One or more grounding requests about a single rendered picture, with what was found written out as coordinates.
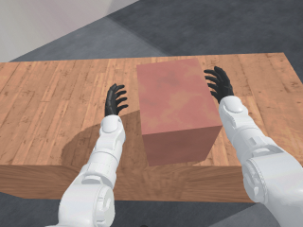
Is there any pedestal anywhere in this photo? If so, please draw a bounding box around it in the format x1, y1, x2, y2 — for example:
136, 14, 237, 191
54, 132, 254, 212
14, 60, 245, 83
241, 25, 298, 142
0, 52, 303, 203

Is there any carton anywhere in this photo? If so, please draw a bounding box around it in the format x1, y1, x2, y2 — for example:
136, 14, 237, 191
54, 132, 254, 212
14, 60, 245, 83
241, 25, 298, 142
136, 58, 223, 166

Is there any robot left hand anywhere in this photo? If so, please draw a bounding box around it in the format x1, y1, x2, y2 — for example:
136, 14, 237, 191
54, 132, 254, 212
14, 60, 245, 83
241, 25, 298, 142
104, 84, 129, 117

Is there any robot left forearm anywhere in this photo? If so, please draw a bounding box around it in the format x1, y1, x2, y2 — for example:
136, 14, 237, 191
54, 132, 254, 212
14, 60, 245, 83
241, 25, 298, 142
58, 114, 126, 220

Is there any robot left upper arm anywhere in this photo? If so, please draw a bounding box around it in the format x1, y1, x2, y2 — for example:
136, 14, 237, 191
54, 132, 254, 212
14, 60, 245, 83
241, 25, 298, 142
45, 183, 116, 227

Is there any robot right hand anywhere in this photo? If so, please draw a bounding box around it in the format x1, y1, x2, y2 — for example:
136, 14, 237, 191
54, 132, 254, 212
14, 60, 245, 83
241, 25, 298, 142
204, 66, 234, 104

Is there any robot right forearm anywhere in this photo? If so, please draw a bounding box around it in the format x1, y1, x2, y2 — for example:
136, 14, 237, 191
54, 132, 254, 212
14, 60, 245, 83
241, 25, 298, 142
218, 96, 303, 171

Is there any robot right upper arm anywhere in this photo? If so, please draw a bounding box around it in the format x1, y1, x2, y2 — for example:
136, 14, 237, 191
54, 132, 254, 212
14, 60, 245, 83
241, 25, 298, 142
241, 152, 303, 227

